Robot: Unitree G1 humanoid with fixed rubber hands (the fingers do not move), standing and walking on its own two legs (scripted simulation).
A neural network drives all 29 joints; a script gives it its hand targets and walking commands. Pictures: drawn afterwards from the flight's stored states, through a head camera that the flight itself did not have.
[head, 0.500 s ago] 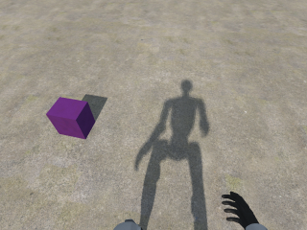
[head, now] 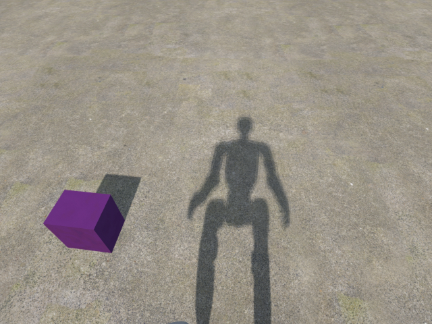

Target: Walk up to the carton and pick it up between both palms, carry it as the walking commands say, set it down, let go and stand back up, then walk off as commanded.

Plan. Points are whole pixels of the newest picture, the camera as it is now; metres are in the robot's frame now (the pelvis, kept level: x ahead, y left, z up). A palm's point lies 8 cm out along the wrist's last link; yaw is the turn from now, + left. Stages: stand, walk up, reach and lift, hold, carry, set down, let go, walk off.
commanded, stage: walk up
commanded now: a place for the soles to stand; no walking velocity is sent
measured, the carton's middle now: (88, 221) +0.68 +0.63 -0.63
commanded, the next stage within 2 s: none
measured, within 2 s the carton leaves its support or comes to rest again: neither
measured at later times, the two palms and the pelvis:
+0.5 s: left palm (44, 246) +0.32 +0.40 -0.08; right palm (276, 291) +0.23 -0.11 -0.13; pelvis +0.19 +0.15 +0.00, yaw +0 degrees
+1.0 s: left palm (10, 210) +0.43 +0.55 -0.11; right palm (209, 166) +0.54 +0.03 -0.08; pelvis +0.40 +0.27 +0.01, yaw +26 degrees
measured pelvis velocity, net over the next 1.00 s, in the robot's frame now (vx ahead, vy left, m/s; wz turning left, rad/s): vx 0.40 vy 0.27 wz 0.45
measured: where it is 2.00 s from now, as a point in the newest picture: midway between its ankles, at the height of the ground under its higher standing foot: (165, 203)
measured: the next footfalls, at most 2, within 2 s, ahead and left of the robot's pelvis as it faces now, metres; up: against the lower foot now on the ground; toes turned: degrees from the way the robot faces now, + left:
left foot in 0.22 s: +0.26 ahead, +0.28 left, +0.00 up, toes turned +6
right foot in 0.48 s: +0.28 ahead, +0.05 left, +0.00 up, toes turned -6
